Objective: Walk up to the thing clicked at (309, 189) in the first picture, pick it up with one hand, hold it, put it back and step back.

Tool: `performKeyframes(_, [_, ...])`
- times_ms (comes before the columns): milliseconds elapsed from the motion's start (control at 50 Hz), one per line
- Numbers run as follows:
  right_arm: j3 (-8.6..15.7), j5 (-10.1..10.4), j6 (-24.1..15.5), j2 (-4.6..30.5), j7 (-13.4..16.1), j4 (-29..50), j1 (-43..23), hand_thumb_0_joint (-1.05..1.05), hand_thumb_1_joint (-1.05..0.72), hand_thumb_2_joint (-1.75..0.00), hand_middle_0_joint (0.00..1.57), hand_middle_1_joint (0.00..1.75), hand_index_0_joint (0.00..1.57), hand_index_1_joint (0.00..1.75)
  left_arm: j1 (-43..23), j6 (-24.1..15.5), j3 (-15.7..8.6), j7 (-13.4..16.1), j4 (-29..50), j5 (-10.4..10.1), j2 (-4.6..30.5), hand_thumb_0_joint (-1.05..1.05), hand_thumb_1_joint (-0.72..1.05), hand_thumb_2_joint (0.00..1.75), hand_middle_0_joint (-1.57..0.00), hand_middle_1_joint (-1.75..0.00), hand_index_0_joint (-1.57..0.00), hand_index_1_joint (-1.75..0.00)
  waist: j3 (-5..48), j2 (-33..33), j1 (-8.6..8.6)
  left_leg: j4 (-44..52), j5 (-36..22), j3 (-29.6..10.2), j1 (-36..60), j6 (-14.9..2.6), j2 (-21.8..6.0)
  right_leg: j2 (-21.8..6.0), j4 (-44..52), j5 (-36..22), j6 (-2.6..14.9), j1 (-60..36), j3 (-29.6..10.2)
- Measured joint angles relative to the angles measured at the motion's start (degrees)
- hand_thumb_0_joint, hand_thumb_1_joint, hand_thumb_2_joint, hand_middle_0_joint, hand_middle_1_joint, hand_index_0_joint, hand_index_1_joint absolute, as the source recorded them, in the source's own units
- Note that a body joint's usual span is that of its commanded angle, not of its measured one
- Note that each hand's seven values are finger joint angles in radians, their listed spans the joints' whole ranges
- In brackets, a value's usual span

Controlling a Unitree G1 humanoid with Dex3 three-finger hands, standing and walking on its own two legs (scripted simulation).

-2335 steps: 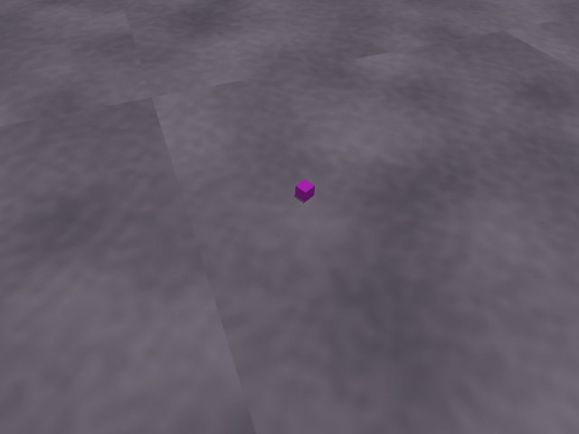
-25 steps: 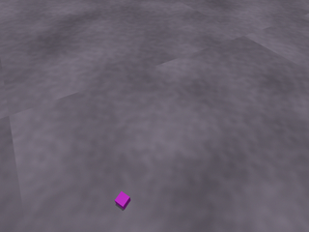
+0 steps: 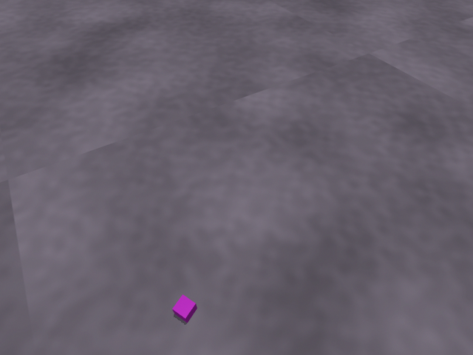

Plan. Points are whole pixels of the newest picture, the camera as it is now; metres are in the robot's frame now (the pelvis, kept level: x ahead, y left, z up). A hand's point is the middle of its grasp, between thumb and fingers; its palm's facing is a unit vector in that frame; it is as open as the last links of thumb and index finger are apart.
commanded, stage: stand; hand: left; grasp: from above
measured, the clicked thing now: (185, 308) +0.40 +0.20 -0.75
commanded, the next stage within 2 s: step back in 0.88 s
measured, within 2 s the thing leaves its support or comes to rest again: neither
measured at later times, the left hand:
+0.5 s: hand out of the picture +0.07 +0.24 -0.16, palm faces -0.02 -0.94 -0.33, open 7.4 cm
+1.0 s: hand out of the picture +0.08 +0.25 -0.16, palm faces +0.00 -0.93 -0.36, open 7.4 cm
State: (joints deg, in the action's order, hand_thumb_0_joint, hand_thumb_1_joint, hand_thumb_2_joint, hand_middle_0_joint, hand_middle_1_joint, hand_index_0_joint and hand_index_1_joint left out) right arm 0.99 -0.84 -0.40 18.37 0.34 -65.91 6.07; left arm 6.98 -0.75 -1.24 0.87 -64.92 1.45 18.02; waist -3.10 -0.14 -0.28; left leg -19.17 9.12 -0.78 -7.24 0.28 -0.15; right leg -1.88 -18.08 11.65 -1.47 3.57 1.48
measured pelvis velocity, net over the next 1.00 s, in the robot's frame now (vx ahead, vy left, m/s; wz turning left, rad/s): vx -0.01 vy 0.00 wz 0.01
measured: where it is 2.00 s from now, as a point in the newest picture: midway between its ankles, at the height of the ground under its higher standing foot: outside the picture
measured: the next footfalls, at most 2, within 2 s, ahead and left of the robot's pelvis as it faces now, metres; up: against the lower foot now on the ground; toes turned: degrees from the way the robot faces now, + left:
right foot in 1.60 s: -0.11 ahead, -0.10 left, +0.00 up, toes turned -1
left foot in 1.96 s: -0.21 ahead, +0.15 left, +0.00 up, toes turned -2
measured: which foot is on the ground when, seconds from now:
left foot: down 0.00-1.00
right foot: down 0.00-1.00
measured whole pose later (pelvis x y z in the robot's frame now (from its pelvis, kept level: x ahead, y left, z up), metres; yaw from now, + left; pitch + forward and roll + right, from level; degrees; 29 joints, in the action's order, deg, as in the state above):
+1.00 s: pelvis -0.01 +0.00 -0.01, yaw +0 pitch -2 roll -1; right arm 1.6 0.6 1.0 20.7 -0.4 -61.6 3.7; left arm 5.5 0.1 -2.7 0.6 -61.3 -0.2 19.9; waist -7.3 -0.9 -1.1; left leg -27.4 11.7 -1.6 -13.2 -0.1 -0.8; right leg -1.1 -24.3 14.0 -0.6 8.3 2.1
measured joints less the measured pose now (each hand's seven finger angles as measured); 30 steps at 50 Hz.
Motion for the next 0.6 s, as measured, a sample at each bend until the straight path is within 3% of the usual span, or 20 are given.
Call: performKeyframes(600, [-0.3, 0.1, 0.0, 0.5, -0.3, -0.1, -0.1, 0.01, -0.90, -0.90, 0.20, 0.30, 0.20, 0.30, 0.3, -0.1, 0.5, -0.4, -0.1, -0.3, 0.6, 0.00, 0.90, 0.90, -0.20, -0.30, -0.20, -0.30, 0.4, 0.3, -0.04, 0.6, 0.0, -0.1, 0.0, 0.28, -0.2, 0.2, 0.2, 0.3, 0.30, 0.1, 0.1])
